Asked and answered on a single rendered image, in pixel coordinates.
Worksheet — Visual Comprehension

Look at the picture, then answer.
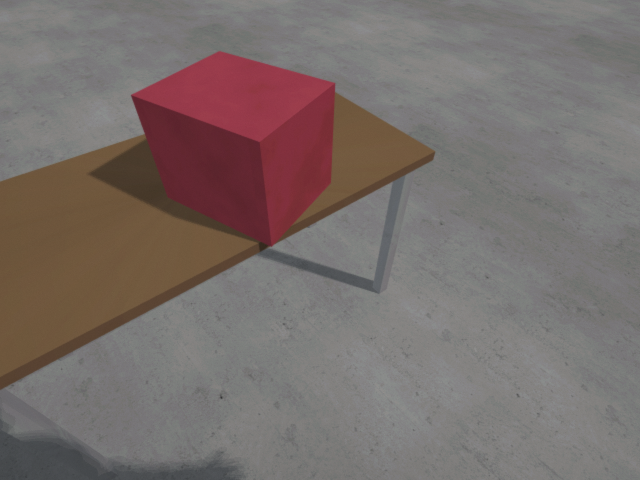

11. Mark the table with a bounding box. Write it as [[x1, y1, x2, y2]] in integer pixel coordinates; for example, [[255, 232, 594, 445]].
[[0, 92, 435, 480]]

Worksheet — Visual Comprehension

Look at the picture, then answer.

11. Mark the carton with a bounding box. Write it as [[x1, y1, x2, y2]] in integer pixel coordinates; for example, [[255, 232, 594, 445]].
[[131, 51, 335, 247]]

